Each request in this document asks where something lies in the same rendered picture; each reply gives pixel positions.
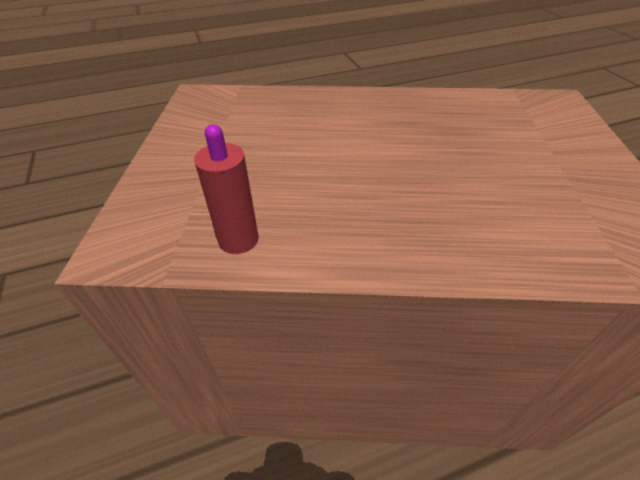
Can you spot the bottle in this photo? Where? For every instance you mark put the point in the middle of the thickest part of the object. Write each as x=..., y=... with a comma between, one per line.
x=224, y=179

